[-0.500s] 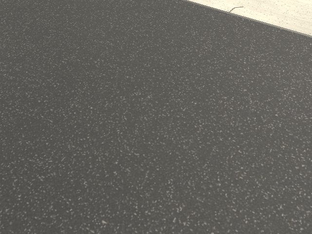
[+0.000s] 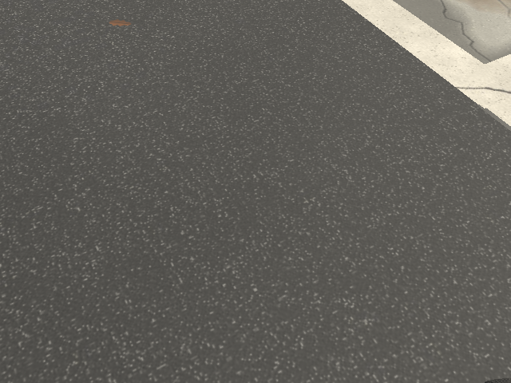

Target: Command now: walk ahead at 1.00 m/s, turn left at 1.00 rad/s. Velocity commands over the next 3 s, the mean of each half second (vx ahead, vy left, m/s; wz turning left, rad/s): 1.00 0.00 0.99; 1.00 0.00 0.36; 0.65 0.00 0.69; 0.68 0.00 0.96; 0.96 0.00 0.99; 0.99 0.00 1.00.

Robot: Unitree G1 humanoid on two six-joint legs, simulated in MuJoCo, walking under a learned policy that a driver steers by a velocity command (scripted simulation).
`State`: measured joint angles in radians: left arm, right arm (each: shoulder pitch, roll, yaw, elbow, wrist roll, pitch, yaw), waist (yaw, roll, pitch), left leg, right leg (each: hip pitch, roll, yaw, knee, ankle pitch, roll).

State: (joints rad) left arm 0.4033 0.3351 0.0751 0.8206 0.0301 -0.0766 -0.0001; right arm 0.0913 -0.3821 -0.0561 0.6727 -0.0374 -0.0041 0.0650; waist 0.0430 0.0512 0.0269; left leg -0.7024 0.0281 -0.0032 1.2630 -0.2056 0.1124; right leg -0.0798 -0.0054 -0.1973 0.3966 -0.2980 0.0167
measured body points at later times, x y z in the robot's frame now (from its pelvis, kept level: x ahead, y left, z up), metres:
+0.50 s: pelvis +0.47 +0.06 +0.00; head +0.51 +0.08 +0.45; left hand +0.59 +0.37 -0.06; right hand +0.58 -0.21 -0.12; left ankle +0.35 +0.05 -0.73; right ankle +0.73 -0.04 -0.67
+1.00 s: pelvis +0.91 +0.26 -0.01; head +0.94 +0.29 +0.44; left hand +0.65 +0.38 -0.14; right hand +1.25 +0.30 -0.05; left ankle +1.01 +0.45 -0.70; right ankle +0.81 +0.04 -0.73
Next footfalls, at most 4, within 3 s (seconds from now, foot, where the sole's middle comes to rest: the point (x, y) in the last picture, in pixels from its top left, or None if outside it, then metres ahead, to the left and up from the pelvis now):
0.22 left None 0.39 0.06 -0.77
0.62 right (257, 259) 0.84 0.06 -0.77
1.06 left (135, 195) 1.07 0.47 -0.77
1.42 right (109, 121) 1.42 0.64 -0.77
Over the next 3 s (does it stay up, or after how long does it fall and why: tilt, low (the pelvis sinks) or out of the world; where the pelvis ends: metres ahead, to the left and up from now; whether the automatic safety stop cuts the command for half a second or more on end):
stays up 0.86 1.58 -0.02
